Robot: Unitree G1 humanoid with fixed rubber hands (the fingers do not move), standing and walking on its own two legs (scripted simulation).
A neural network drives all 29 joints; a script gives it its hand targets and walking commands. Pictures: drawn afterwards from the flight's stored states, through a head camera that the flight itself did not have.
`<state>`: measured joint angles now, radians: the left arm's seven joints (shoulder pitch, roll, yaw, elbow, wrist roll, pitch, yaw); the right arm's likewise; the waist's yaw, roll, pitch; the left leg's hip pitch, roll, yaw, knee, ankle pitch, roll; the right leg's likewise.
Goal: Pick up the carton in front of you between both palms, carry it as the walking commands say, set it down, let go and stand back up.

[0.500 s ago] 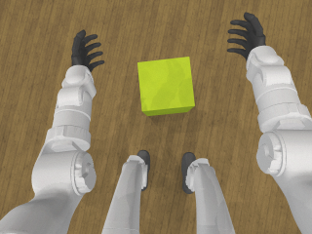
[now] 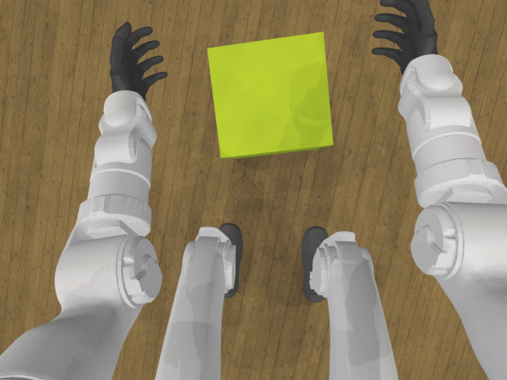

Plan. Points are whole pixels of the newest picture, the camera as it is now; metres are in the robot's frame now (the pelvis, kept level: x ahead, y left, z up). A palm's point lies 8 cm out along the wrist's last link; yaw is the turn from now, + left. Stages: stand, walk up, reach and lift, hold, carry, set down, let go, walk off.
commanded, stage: reach and lift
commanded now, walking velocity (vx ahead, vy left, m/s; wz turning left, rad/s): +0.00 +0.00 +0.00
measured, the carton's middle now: (270, 108) +0.51 +0.01 -0.43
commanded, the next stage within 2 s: none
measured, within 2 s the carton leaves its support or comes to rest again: leaves its support in 1.38 s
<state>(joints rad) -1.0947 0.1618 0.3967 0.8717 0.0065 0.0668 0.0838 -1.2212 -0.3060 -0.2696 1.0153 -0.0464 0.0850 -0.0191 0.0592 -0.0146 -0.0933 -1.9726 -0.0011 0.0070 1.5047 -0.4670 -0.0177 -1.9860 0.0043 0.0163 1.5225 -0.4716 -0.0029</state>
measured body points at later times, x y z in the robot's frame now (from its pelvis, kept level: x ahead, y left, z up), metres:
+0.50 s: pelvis -0.05 +0.00 -0.17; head +0.33 -0.01 +0.06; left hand +0.50 +0.20 -0.36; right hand +0.54 -0.17 -0.36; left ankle +0.07 +0.12 -0.52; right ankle +0.07 -0.12 -0.52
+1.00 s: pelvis -0.05 +0.00 -0.18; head +0.33 -0.01 +0.06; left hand +0.50 +0.17 -0.36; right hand +0.54 -0.15 -0.36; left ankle +0.07 +0.12 -0.52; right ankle +0.07 -0.12 -0.52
